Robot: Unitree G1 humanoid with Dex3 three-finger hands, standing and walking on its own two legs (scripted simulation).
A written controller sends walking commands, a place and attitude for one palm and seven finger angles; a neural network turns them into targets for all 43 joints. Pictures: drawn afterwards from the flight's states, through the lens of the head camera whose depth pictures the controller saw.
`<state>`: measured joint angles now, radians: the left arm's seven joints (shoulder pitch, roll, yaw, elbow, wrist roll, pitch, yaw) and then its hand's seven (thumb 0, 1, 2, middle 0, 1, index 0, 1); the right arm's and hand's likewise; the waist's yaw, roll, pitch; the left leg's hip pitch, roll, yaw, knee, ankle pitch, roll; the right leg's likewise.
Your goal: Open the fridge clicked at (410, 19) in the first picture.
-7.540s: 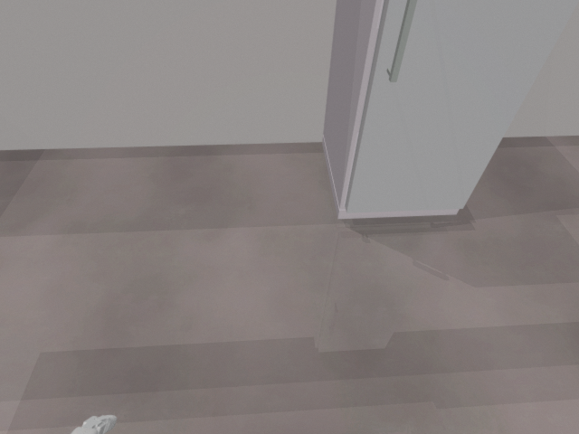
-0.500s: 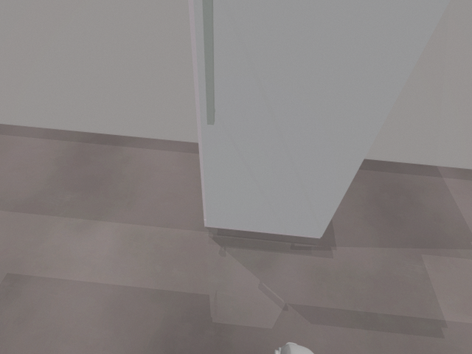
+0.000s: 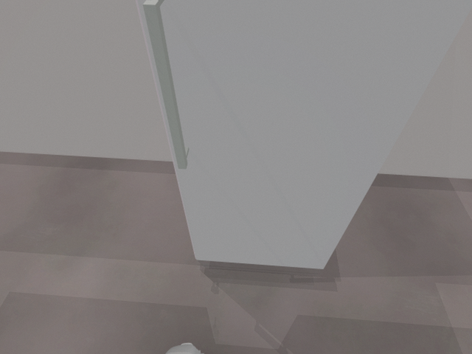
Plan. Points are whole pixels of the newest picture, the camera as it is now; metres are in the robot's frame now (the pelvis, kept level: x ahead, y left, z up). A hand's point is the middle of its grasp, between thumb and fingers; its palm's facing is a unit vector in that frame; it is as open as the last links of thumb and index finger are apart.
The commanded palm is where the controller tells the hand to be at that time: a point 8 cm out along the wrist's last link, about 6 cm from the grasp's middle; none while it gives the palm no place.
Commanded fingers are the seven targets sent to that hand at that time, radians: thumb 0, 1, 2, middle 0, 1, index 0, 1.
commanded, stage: come to a stop and stand still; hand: left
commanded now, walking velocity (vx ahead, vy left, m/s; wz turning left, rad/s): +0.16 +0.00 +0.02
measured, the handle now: (173, 97) +0.55 +0.16 +0.15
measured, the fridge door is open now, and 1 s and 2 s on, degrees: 0 0 0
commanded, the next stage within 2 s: look again from close up in 1.60 s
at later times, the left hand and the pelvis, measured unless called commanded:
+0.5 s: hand out of the picture +0.13 +0.19 -0.18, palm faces +0.04 -0.97 -0.26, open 7.3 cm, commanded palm none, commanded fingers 0.00 0.90 0.90 -0.20 -0.30 -0.20 -0.30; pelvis +0.08 -0.01 -0.01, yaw -1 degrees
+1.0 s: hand out of the picture +0.06 +0.21 -0.18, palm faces +0.09 -0.97 -0.23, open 7.3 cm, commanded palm none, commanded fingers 0.00 0.90 0.90 -0.20 -0.30 -0.20 -0.30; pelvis +0.04 +0.02 -0.01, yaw +0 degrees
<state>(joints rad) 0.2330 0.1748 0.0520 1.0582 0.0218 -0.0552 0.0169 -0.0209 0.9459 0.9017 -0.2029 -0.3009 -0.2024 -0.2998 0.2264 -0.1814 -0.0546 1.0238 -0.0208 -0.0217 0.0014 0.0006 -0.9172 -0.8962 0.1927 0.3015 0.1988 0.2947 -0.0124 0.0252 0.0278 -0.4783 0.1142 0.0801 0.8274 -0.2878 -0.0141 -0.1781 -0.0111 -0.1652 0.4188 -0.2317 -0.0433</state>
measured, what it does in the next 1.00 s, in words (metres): steps on the spot: left foot, then right foot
